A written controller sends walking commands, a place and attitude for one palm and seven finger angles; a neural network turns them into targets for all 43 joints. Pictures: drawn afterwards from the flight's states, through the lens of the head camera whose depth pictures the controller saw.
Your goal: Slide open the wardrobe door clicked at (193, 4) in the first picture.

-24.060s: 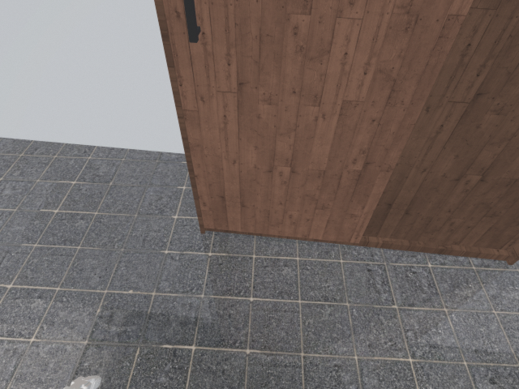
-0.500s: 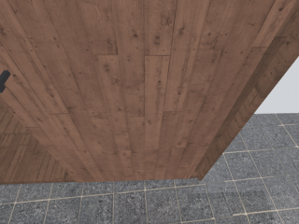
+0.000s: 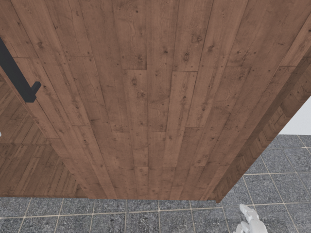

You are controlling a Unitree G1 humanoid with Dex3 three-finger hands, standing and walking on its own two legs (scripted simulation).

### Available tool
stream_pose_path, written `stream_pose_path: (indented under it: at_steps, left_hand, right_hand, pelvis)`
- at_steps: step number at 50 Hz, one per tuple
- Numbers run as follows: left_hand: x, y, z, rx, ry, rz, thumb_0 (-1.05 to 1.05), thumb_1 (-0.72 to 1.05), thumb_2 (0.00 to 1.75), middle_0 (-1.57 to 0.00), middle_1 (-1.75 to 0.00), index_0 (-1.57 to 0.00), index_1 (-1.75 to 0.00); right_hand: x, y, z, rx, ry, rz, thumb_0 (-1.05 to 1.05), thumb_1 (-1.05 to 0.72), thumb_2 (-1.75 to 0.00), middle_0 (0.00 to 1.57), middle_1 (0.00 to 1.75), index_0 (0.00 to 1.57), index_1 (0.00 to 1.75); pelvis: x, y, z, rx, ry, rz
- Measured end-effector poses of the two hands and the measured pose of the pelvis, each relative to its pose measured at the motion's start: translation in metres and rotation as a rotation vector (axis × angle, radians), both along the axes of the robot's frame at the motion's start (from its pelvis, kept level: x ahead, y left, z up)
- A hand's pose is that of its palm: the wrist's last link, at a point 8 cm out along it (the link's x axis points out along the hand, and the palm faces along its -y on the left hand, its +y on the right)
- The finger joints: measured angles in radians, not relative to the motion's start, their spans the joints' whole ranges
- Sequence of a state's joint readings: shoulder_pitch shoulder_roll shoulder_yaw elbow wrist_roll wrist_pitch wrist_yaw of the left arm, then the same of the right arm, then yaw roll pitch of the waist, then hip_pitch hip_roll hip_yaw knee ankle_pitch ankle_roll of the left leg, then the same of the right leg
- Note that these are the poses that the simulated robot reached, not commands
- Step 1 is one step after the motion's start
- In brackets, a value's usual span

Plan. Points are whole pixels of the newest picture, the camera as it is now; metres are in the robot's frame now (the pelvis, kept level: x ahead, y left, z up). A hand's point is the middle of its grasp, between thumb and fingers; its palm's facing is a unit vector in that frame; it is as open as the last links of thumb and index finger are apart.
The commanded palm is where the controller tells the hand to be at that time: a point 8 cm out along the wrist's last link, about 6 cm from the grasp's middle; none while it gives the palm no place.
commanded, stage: slip the hand off the handle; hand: left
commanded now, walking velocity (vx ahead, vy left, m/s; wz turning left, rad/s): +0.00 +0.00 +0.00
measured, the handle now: (13, 58) +0.38 +0.35 +0.26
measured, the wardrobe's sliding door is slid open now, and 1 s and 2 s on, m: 0.61 0.61 0.61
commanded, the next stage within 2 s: draw the hand back to the body in 0.22 s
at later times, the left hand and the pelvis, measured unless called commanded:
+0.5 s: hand out of the picture +0.23 +0.37 +0.20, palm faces +0.38 -0.91 -0.15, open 14.7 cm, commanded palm +0.17 +0.41 +0.22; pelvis -0.02 -0.01 +0.00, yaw +2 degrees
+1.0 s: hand out of the picture +0.19 +0.31 +0.17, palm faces +0.49 -0.79 -0.37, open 13.9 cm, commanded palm +0.14 +0.34 +0.20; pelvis -0.02 -0.02 +0.00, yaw +1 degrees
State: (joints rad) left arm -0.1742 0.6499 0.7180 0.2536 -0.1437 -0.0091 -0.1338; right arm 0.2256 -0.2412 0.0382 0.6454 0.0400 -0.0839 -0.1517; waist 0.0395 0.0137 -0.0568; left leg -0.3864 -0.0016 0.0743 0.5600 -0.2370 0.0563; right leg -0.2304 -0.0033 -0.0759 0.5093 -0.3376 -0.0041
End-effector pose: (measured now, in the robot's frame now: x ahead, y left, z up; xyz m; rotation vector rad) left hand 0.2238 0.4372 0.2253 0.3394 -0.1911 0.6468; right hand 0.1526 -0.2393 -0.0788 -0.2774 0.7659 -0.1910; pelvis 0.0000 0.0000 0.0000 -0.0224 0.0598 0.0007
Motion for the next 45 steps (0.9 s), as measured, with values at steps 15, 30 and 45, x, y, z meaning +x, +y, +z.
stream_pose_path:
  at_steps: [15,30,45]
  left_hand:
    - [-0.048,-0.009,-0.003,-0.014,0.016,0.0,-0.02,-0.56,0.2,-0.26,-1.15,-0.25,-1.15]
    - [-0.032,-0.047,-0.016,-0.232,0.188,-0.444,-0.02,-0.55,0.2,-0.25,-1.15,-0.25,-1.15]
    - [-0.063,-0.078,-0.031,-0.122,0.185,-0.335,-0.02,-0.49,0.23,-0.25,-1.11,-0.25,-1.11]
  right_hand:
    - [0.044,0.037,0.023,0.023,-0.14,0.15,0.01,-0.9,-0.9,0.21,0.3,0.2,0.3]
    - [0.001,0.0,0.022,0.049,-0.184,0.043,0.01,-0.9,-0.9,0.21,0.3,0.2,0.3]
    - [0.004,-0.012,0.028,0.057,-0.263,0.093,0.02,-0.9,-0.9,0.2,0.3,0.2,0.3]
  pelvis:
    - [-0.012,0.0,0.003,0.002,-0.052,0.036]
    - [-0.018,-0.009,0.005,-0.001,-0.11,0.025]
    - [-0.02,-0.017,0.002,-0.005,-0.116,0.021]
